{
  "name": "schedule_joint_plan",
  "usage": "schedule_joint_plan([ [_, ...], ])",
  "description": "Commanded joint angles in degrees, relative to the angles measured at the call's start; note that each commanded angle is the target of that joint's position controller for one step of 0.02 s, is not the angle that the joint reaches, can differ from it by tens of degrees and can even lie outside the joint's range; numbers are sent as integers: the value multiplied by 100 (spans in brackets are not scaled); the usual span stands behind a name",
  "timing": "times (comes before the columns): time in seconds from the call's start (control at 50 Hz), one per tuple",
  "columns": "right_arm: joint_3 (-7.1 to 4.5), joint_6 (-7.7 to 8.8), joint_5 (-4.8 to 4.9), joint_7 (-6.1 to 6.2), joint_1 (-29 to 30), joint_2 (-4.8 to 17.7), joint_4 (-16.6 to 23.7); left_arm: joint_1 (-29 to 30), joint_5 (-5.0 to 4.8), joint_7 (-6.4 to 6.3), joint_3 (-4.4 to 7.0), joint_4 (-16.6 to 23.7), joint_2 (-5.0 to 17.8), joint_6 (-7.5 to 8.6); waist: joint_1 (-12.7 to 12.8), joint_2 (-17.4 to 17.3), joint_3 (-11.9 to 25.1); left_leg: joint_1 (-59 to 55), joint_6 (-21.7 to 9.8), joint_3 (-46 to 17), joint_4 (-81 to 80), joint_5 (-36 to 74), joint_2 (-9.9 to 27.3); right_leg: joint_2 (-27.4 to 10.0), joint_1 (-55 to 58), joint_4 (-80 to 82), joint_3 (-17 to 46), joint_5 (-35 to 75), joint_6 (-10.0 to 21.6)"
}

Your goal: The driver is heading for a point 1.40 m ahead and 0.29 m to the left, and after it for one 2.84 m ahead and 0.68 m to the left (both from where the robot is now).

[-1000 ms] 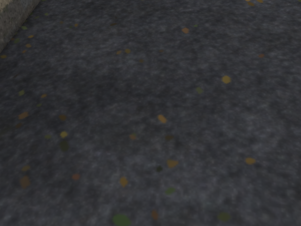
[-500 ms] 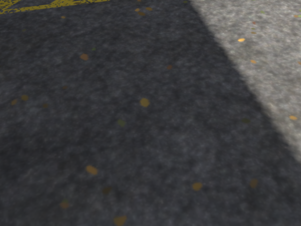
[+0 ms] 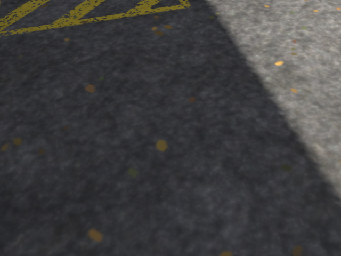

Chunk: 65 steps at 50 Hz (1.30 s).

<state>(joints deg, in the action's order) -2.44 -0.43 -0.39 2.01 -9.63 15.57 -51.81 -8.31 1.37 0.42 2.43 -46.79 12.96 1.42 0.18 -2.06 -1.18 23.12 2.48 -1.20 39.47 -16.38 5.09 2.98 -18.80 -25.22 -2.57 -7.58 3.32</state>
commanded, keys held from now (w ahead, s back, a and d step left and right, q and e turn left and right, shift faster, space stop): no key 0.04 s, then w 0.96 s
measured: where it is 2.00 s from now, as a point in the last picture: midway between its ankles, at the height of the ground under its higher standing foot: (171, 150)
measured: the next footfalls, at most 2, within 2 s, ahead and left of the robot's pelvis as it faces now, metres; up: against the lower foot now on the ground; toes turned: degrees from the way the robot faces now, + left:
left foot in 0.04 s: +0.08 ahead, +0.15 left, +0.00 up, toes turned +2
left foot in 0.70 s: +0.42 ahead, +0.16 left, +0.00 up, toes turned +3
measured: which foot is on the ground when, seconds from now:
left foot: up 0.00-0.02, down 0.04-0.28, up 0.30-0.68, down 0.70-1.00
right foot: down 0.00-0.70, up 0.72-1.00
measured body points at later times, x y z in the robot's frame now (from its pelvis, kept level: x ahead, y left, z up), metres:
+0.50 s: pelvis +0.14 +0.00 +0.01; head +0.16 -0.01 +0.46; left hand +0.10 +0.27 -0.12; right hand +0.30 -0.25 -0.11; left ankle +0.22 +0.16 -0.68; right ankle +0.05 -0.09 -0.74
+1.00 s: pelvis +0.40 +0.08 +0.01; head +0.41 +0.09 +0.46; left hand +0.54 +0.35 -0.10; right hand +0.41 -0.19 -0.12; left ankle +0.38 +0.16 -0.74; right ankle +0.53 -0.11 -0.66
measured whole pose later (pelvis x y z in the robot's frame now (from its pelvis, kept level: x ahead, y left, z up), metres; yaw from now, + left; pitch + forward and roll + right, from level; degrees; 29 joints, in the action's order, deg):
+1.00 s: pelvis +0.40 +0.08 +0.01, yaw +1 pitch +0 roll +1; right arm -3.2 5.2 -0.3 -0.9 -18.4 13.9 -55.9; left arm -7.9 -0.4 -1.0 4.8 -51.3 16.0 3.9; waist -3.0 2.0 -0.5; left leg 6.0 -4.5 3.6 14.1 -8.8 -4.2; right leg -8.4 -39.3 -52.0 2.7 -3.9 0.9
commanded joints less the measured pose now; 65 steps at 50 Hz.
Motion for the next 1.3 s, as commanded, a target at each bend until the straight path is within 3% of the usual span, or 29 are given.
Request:
schedule_joint_plan([
  [0.02, -99, 3, -106, -20, -532, 417, 45, 366, -59, -53, 75, 236, 538, 32, -323, 735, 454, -1536, -188, 143, -995, 742, -123, -1108, -542, 988, 1011, -1687, 485],
  [0.06, -162, 36, -99, 9, -450, 914, 155, -86, -6, -57, 80, 84, 531, 29, 5, -23, 150, -1339, -502, -405, -1506, 630, 436, -539, -595, 429, 688, -2159, -10],
  [0.08, -239, 26, -7, -2, -380, 1023, 37, -126, -72, -104, 85, 87, 484, 5, 73, -748, 71, -566, -715, -519, -1874, -1501, 375, -170, -216, 82, 172, -1980, -146],
  [0.1, -240, 51, 14, -18, -358, 928, 76, 43, -121, -141, 135, 88, 675, 5, -74, -884, -144, -174, -790, -803, -2367, -2510, 408, -32, -65, -487, -44, -1981, -192],
  [0.14, -264, 150, 31, -15, -394, 963, 42, 43, -192, -142, 178, 58, 587, 49, -96, -1340, -325, -348, -1018, -1604, -2887, -2800, 916, 64, -371, -1360, -209, -1642, -123],
  [0.18, -277, 274, 145, 2, -430, 890, 8, -49, -192, -71, 222, 15, 563, 164, -66, -1167, -319, -678, -1206, -1869, -2820, -2256, 1229, -219, -583, -1472, 37, -1492, 91],
  [0.22, -274, 308, 233, -27, -171, 839, 48, -265, -240, -35, 213, -109, 391, 261, 146, -907, -270, -546, -1073, -1418, -2595, -1721, 975, -208, 148, -441, -40, -1393, 260],
  [0.26, -242, 324, 203, -54, -41, 653, 76, -760, -230, -37, 320, -386, 580, 267, 323, -518, 29, -139, -823, -822, -1865, -953, 543, -343, 1338, 115, 238, -845, 284],
  [0.3, -123, 472, 158, -63, 267, 227, 421, -1659, -250, -26, 535, -590, 1395, 259, 549, 1621, 116, 1738, -313, 423, 672, -859, -492, -2055, 2605, 1343, 3116, -1945, 1158],
  [0.32, -188, 548, 208, -60, 530, 523, 511, -1765, -182, -5, 464, -607, 1208, 336, 642, 1447, -121, 2531, -340, -17, 1836, -1549, -300, -2528, 2687, 1475, 3862, -1789, 1569],
  [0.36, -223, 648, 260, -157, 302, 562, 377, -1469, -169, -8, 330, -509, 836, 455, 354, 847, -80, 3005, -562, -280, 2509, -768, 86, -2185, 2916, 1357, 3026, -1177, 1261],
  [0.42, -220, 667, 173, -281, 497, 406, 373, -1379, -172, -18, 229, -536, 646, 382, 239, 667, -117, 2668, -525, -100, 1819, 159, 284, -1790, 2596, 1514, 1845, 513, 877],
  [0.5, -56, 602, 133, -376, 1166, 5, 586, -1484, -172, -119, 261, -625, 924, 301, 358, 681, -257, 1682, -259, 313, 150, 1168, -32, -1393, 1780, 1709, 902, 989, 787],
  [0.62, -75, 566, 208, -453, 1635, 315, 832, -1706, -275, -119, 314, -902, 1057, 313, 291, 806, -500, 976, -528, 261, -870, 1596, -211, -1769, 1935, 1666, 735, 1163, 623],
  [0.66, -188, 576, 182, -454, 1182, 551, 751, -1520, -269, -124, 350, -896, 1154, 278, -58, 857, -158, 216, -727, 389, -938, 1370, -402, -1782, 2145, 1047, 568, 2595, 471],
  [0.7, -433, 537, 171, -376, -507, 940, 243, -1411, -211, -142, 290, -847, 1013, 214, -847, 720, 823, -2122, -1026, 355, -836, 1254, -443, -1328, 1356, -965, 180, 3195, 162],
  [0.72, -554, 510, 44, -324, -1320, 1458, 96, -1853, -131, -119, 145, -719, 523, 250, -813, -402, 1685, -4202, -1663, -1696, -941, 481, 993, -689, -576, -3197, -56, 1130, -150],
  [0.74, -479, 507, 71, -370, -1478, 1378, 40, -2106, -190, -85, 16, -769, 132, 383, -672, -1365, 2311, -4727, -2120, -4066, -2147, -825, 1764, 16, -1672, -4527, 647, -2548, -237],
  [0.76, -355, 543, 130, -387, -1068, 978, 80, -1528, -362, -53, 181, -662, 727, 477, -683, -917, 1500, -4092, -1828, -3769, -2443, -1397, 1551, -341, -2285, -5115, 977, -2389, -117],
  [0.78, -292, 571, 138, -388, -533, 788, 193, -1083, -434, -59, 229, -511, 918, 530, -526, -632, 755, -3201, -1626, -2989, -2572, -1108, 1399, -641, -2470, -5056, 778, -1821, -3],
  [0.82, -210, 630, 5, -421, 118, 502, 293, -937, -290, -147, 284, -523, 827, 478, -112, -227, 224, -1711, -1453, -1861, -2869, 3, 974, -1088, -1829, -4470, 698, -948, 26],
  [0.86, -183, 669, -19, -431, 181, 392, 242, -1164, -264, -158, 271, -594, 571, 332, 117, -356, 226, -1169, -1458, -1370, -3143, 309, 767, -1227, -1333, -4137, 715, -719, -4],
  [0.92, -218, 702, -8, -335, -124, 605, 99, -687, -215, -180, 296, -425, 592, 238, 102, -187, -50, -1060, -1569, -1006, -3417, 694, 739, -1286, -1802, -3446, 658, -137, -164],
  [1.04, -223, 637, 64, -175, -784, 750, -100, 499, -172, -68, 230, -94, 469, 334, -243, -70, -240, -1478, -1370, -365, -3473, 1332, 542, -1049, -2018, -1485, 415, 1500, -323],
  [1.16, -256, 480, 117, -146, -1440, 820, -390, 1466, -244, 141, 111, 276, 450, 415, -527, -38, -472, -2565, -1359, -281, -3060, 1685, 884, -827, -2177, -512, 303, 1137, -214],
  [1.22, -313, 395, 138, -122, -1343, 945, -391, 1215, -267, 214, 165, 297, 686, 459, -246, -255, -248, -2939, -1224, -291, -2507, 2962, 1043, -612, -1553, -290, 173, 435, 17],
  [1.26, -277, 339, 130, -119, -1145, 873, -318, -220, -243, 170, 394, -128, 1121, 469, 497, -303, 663, -2599, -980, 61, -876, 4576, 646, -285, 533, -174, -94, 456, 331],
  [1.28, -177, 347, 34, -112, -1191, 683, -165, -1355, -159, 108, 517, -377, 1551, 458, 853, 219, 1576, -1319, -774, 288, 902, 3167, 318, -1277, 2479, -448, 1020, 564, 724],
  [1.3, 43, 485, 29, -187, -1890, -108, -127, -1714, -168, 124, 583, -537, 1895, 419, 442, 1769, 2312, 1038, -381, 205, 2889, -888, -830, -2550, 4362, 199, 3848, -729, 1639],
])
